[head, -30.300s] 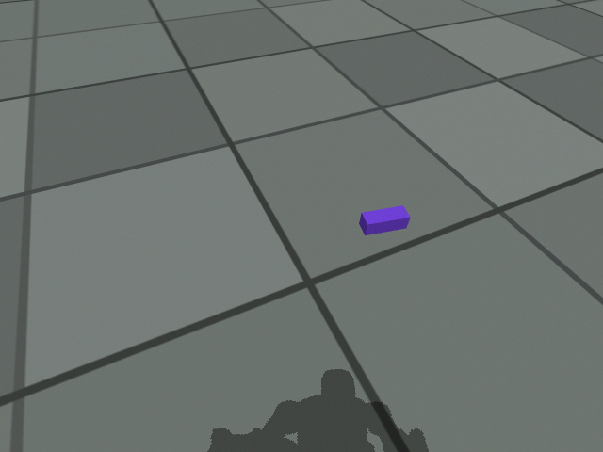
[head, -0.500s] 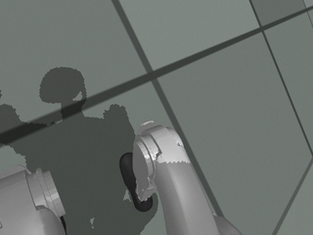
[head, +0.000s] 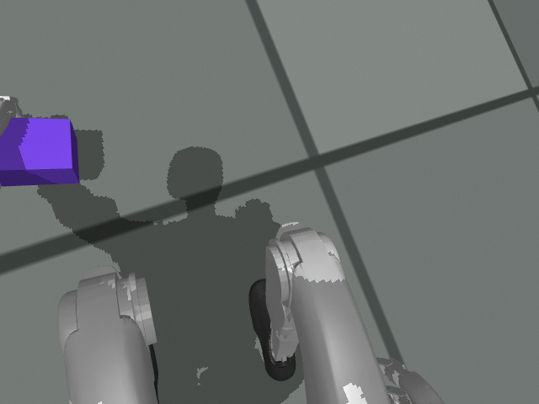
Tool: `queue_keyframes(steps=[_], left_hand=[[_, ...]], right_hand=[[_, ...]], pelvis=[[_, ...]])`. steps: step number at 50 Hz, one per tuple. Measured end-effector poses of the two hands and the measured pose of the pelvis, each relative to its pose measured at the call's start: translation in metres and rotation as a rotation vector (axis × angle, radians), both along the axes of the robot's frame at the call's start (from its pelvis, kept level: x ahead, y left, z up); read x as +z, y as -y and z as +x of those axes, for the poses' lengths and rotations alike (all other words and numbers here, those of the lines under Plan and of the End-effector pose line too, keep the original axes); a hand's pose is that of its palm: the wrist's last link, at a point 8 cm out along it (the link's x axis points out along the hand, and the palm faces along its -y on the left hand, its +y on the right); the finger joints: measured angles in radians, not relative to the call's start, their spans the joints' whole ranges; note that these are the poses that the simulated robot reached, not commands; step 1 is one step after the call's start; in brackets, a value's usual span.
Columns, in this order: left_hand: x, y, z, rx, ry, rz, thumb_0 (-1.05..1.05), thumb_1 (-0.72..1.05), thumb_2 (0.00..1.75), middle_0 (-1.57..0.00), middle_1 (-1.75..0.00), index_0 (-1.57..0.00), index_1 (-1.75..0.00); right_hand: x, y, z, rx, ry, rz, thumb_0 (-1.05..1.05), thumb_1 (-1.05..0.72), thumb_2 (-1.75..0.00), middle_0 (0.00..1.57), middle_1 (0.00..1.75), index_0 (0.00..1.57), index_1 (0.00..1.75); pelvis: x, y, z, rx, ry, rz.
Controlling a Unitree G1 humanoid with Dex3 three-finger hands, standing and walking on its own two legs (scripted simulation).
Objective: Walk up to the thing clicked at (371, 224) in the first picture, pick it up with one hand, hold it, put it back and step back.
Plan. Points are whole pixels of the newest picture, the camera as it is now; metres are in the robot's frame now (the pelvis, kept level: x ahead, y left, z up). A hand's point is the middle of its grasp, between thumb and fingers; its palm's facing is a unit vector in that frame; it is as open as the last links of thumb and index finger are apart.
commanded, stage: settle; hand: left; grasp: from above
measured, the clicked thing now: out of the picture +0.49 +0.30 -0.20
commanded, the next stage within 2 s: lift in 0.12 s
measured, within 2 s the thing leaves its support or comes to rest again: neither
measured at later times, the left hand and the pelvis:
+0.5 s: hand out of the picture +0.47 +0.30 -0.12, palm faces -0.49 -0.06 -0.87, open 10.6 cm; pelvis -0.01 +0.00 +0.03, yaw +2 degrees
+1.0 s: hand out of the picture +0.40 +0.30 +0.04, palm faces -0.45 -0.08 -0.89, open 10.5 cm; pelvis +0.00 +0.00 +0.14, yaw +6 degrees
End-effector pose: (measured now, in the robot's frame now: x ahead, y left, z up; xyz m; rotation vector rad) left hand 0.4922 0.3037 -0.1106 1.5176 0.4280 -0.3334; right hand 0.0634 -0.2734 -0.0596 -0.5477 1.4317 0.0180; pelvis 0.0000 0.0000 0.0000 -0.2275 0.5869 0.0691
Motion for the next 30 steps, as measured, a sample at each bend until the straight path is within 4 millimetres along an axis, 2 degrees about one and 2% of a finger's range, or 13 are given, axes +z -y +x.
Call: queue_keyframes(steps=[6,20,25,30], left_hand=[[0.014,0.004,-0.001,-0.012,0.005,-0.001,0.0,-0.1,0.58,-0.64,-0.65,-0.66,-0.6],[0.037,0.001,-0.005,0.022,-0.005,0.004,0.0,-0.09,0.57,-0.63,-0.66,-0.65,-0.61],[0.051,0.001,-0.014,0.032,-0.026,-0.011,0.0,-0.08,0.57,-0.62,-0.66,-0.65,-0.61],[0.074,-0.001,-0.026,0.017,-0.024,-0.024,0.0,-0.08,0.57,-0.62,-0.66,-0.65,-0.61]], right_hand=[[-0.001,0.002,-0.004,-0.013,0.006,-0.001,0.0,-0.91,-0.9,0.2,0.3,0.21,0.3],[-0.001,0.001,-0.035,-0.099,-0.056,0.008,0.0,-0.92,-0.9,0.2,0.3,0.21,0.3],[0.006,0.0,-0.033,-0.132,-0.055,0.01,0.0,-0.92,-0.9,0.2,0.3,0.21,0.3],[0.017,0.002,-0.019,-0.143,-0.023,0.006,0.0,-0.92,-0.9,0.2,0.3,0.21,0.3]], pelvis=[[0.004,0.003,-0.004,0.004,0.002,0.014],[0.013,0.006,-0.008,0.008,-0.013,0.036],[0.026,0.004,-0.007,0.012,-0.028,0.043],[0.041,0.003,-0.006,0.02,-0.036,0.051]])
